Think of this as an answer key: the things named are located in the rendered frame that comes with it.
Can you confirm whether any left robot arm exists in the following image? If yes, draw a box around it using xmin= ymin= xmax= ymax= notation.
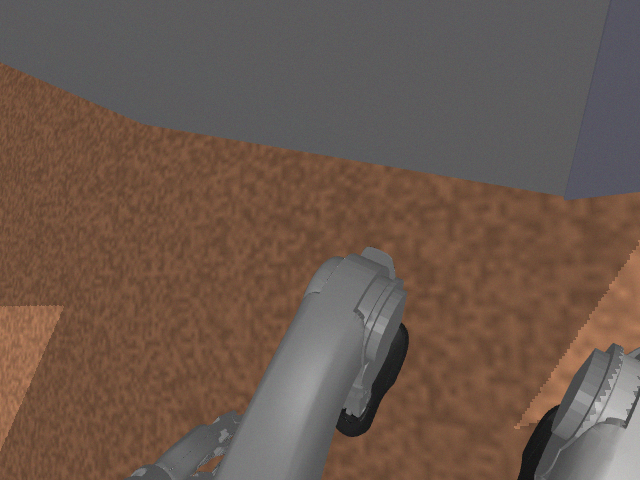
xmin=123 ymin=464 xmax=172 ymax=480

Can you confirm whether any right robot foot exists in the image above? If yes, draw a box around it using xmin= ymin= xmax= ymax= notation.
xmin=517 ymin=405 xmax=560 ymax=480

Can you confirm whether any left robot foot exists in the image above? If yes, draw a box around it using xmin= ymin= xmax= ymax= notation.
xmin=336 ymin=323 xmax=409 ymax=437

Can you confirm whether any left robot hand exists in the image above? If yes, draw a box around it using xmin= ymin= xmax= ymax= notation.
xmin=153 ymin=410 xmax=244 ymax=480

